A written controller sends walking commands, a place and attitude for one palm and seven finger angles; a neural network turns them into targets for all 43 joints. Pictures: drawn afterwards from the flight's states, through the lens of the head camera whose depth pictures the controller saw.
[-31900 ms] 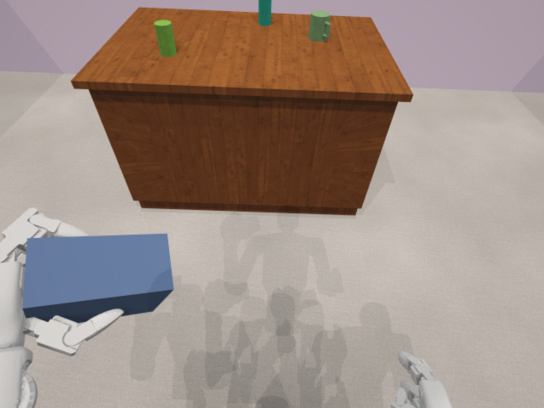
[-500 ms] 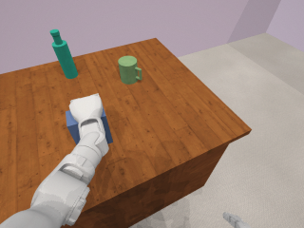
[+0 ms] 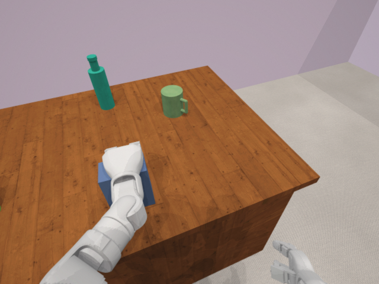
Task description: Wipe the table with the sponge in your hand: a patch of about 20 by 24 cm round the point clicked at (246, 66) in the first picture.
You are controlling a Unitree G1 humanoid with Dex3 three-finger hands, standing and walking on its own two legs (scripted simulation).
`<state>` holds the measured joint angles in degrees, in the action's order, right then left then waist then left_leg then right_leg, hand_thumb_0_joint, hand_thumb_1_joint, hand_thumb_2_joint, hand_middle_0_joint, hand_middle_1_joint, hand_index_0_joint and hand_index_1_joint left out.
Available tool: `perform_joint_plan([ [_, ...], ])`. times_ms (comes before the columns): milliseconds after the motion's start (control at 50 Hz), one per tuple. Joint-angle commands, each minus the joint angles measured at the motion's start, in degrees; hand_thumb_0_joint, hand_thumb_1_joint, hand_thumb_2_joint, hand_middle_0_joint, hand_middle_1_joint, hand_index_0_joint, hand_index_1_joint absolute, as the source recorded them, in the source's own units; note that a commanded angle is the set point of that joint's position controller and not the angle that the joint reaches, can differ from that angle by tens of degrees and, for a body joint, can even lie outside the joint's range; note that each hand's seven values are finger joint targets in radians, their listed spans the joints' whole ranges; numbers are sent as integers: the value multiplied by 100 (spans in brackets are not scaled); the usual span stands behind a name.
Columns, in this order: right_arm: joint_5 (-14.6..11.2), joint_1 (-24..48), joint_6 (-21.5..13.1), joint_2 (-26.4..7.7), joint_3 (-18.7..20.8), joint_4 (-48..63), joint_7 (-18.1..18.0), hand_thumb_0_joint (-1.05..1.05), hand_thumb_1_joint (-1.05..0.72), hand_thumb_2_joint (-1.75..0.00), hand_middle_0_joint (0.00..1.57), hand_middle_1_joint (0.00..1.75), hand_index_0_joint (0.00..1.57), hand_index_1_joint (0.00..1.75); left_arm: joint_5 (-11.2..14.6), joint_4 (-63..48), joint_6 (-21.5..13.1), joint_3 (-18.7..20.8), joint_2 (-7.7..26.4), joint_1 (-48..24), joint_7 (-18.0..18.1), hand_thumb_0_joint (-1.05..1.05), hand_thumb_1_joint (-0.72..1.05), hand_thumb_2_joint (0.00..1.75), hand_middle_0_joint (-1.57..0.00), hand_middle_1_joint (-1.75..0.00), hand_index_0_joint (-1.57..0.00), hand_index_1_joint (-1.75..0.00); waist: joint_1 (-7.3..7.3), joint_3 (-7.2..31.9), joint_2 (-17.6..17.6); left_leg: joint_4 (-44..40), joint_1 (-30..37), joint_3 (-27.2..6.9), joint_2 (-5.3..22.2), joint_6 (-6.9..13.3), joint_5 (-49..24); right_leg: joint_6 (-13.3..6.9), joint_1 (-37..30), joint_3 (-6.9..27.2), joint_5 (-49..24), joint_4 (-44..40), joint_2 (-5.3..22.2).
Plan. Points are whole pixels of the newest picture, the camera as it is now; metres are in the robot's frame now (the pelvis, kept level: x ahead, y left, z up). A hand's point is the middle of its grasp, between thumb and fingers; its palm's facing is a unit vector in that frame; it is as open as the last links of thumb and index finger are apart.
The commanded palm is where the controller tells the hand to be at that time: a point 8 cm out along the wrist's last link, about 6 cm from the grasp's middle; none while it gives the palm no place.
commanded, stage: wipe back along the third lane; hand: left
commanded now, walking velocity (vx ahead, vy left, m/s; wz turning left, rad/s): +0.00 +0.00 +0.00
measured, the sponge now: (130, 189) +0.35 +0.20 -0.02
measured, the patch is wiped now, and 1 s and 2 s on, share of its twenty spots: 1.00 1.00 1.00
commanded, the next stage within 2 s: slide back across to the middle lane in 0.56 s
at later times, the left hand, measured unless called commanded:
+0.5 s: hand (135, 191) +0.31 +0.16 +0.04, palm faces -0.02 -0.05 -1.00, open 10.8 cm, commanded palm +0.26 +0.14 +0.08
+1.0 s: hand (130, 197) +0.29 +0.17 +0.04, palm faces +0.00 -0.13 -0.99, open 10.7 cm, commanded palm +0.25 +0.17 +0.10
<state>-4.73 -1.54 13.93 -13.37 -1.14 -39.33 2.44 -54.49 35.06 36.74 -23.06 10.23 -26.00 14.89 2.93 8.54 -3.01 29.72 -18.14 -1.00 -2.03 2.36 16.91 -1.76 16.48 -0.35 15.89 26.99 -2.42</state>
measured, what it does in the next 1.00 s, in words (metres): stands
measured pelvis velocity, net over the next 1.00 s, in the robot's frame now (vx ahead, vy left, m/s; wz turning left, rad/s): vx -0.01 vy -0.04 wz -0.03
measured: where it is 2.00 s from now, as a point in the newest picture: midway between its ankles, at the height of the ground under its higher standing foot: outside the picture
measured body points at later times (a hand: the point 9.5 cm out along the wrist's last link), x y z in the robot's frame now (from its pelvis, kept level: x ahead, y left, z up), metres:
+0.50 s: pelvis -0.03 -0.03 +0.00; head -0.05 -0.06 +0.45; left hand +0.30 +0.16 +0.09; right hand +0.18 -0.25 -0.10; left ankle -0.02 +0.09 -0.74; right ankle -0.03 -0.11 -0.74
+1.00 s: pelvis -0.01 -0.04 +0.00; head -0.04 -0.07 +0.45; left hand +0.28 +0.17 +0.09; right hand +0.22 -0.26 -0.08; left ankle -0.02 +0.09 -0.74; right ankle -0.03 -0.11 -0.74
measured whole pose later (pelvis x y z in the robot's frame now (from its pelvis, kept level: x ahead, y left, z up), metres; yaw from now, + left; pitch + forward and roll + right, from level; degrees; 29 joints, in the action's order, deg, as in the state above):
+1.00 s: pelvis -0.01 -0.04 +0.00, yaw -2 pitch +1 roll +1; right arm -5.0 0.3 10.5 -14.6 -1.3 -38.4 1.0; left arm -53.9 16.3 34.7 -17.9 13.8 -9.4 11.0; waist 3.8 6.0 -4.2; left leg 27.0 -12.2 0.0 0.2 -0.3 15.5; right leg -4.6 12.6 0.7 15.4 27.4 -4.6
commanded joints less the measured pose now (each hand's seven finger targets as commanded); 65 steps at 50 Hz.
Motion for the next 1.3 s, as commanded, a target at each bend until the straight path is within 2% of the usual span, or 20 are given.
perform_joint_plan([
  [0,-41,988,-268,-687,225,888,-60,0,-90,-90,20,30,20,30,184,-660,-42,142,-73,-1172,-193,0,10,130,-120,-160,-120,-160,-81,997,685,-212,632,-35,122,-63,-2023,-282,-563,-36,-2391,-79,40],
  [20,-51,1001,-271,-683,224,885,-61,0,-90,-90,20,30,20,30,167,-591,-19,261,35,-973,-178,0,10,130,-120,-160,-120,-160,-18,962,585,-242,599,-35,115,-73,-1921,-293,-550,-32,-2250,-99,46],
  [40,-55,1029,-276,-680,207,887,-68,0,-90,-90,20,30,20,30,142,-640,-30,56,-123,-1157,-204,0,10,130,-120,-160,-120,-160,-89,893,559,-260,611,-42,114,-70,-1843,-294,-466,-36,-2135,-124,40],
  [180,-78,1130,-370,-654,235,981,-87,0,-90,-90,20,30,20,30,259,-841,-151,286,-6,-855,-167,0,10,130,-120,-160,-120,-160,19,1004,819,-312,498,8,73,-34,-1510,-261,-668,72,-1895,-190,46],
  [240,-85,1145,-393,-672,211,931,-119,0,-90,-90,20,30,20,30,228,-713,-127,279,59,-693,-127,0,10,130,-120,-160,-120,-160,8,671,796,-388,400,34,47,-37,-1131,-235,-511,146,-1423,-331,48],
  [400,-104,1232,-509,-661,220,958,-140,0,-90,-90,20,30,20,30,230,-853,-191,207,31,-626,-121,0,10,130,-120,-160,-120,-160,18,541,755,-426,423,60,11,-15,-855,-214,-429,242,-954,-437,35],
  [480,-110,1253,-539,-659,232,976,-133,0,-90,-90,20,30,20,30,236,-971,-225,299,99,-497,-156,0,10,130,-120,-160,-120,-160,51,679,762,-399,414,78,-6,-10,-894,-215,-540,328,-1058,-427,46],
  [520,-101,1251,-563,-652,227,978,-123,0,-90,-90,20,30,20,30,230,-954,-245,68,-107,-446,-159,0,10,130,-120,-160,-120,-160,17,552,811,-378,426,78,-15,-1,-834,-207,-445,299,-992,-432,38],
  [580,-107,1316,-575,-661,239,1005,-114,0,-90,-90,20,30,20,30,278,-1106,-265,299,93,-243,-182,0,10,130,-120,-160,-120,-160,80,600,858,-366,407,85,-22,7,-907,-201,-563,385,-1170,-445,49],
  [620,-102,1292,-585,-652,237,999,-111,0,-90,-90,20,30,20,30,278,-1128,-273,97,-88,-213,-177,0,10,130,-120,-160,-120,-160,32,544,933,-318,415,117,-34,18,-926,-179,-548,403,-1275,-430,57],
  [780,-72,1438,-586,-677,228,1049,-157,0,-90,-90,20,30,20,30,221,-1907,-208,956,852,210,-197,0,10,130,-120,-160,-120,-160,218,819,820,-312,519,113,-65,23,-1376,-187,-1076,564,-2185,-327,87],
  [860,-66,1485,-615,-671,191,1074,-169,0,-90,-90,20,30,20,30,61,-2260,-126,964,985,460,-293,0,10,130,-120,-160,-120,-160,211,668,759,-335,603,108,-81,30,-1549,-191,-1101,603,-2465,-302,82],
  [920,-62,1542,-647,-645,171,1134,-169,0,-90,-90,20,30,20,30,-82,-2634,-114,936,1063,516,-363,0,10,130,-120,-160,-120,-160,237,706,391,-342,727,86,-97,29,-1695,-229,-1109,571,-2478,-226,66],
  [980,-60,1535,-686,-679,174,1144,-172,0,-90,-90,20,30,20,30,-138,-2803,-120,1112,1261,681,-433,0,10,130,-120,-160,-120,-160,254,745,399,-347,788,59,-91,16,-1785,-245,-1127,629,-2572,-216,36],
  [1040,-51,1490,-743,-643,184,1162,-162,0,-90,-90,20,30,20,30,-118,-2884,-184,1094,1160,1095,-448,0,10,130,-120,-160,-120,-160,267,781,597,-298,798,73,-96,26,-1850,-230,-1190,631,-2770,-175,27],
  [1080,-40,1508,-755,-679,187,1162,-160,0,-90,-90,20,30,20,30,-96,-3040,-224,1382,1426,1297,-432,0,10,130,-120,-160,-120,-160,330,901,606,-310,811,62,-93,12,-1920,-235,-1303,668,-2965,-139,27],
  [1140,-48,1555,-772,-661,163,1156,-182,0,-90,-90,20,30,20,30,-113,-3113,-209,1225,1303,1313,-432,0,10,130,-120,-160,-120,-160,265,557,619,-377,749,57,-80,15,-1680,-215,-1095,680,-2492,-259,22],
  [1180,-40,1583,-791,-695,171,1130,-195,0,-90,-90,20,30,20,30,-158,-3198,-187,1466,1585,1237,-429,0,10,130,-120,-160,-120,-160,301,524,434,-413,795,23,-84,13,-1623,-242,-1048,721,-2214,-305,1],
  [1260,-34,1592,-847,-672,136,1105,-254,0,-90,-90,20,30,20,30,-200,-3105,-173,1398,1578,1201,-490,0,10,130,-120,-160,-120,-160,303,429,338,-436,812,19,-92,34,-1466,-240,-951,673,-1819,-380,1],
  [1280,-24,1587,-849,-709,148,1082,-265,0,-90,-90,20,30,20,30,-213,-3159,-204,1614,1825,1167,-504,0,10,130,-120,-160,-120,-160,320,482,279,-450,849,-6,-91,26,-1471,-258,-977,722,-1798,-389,-9],
])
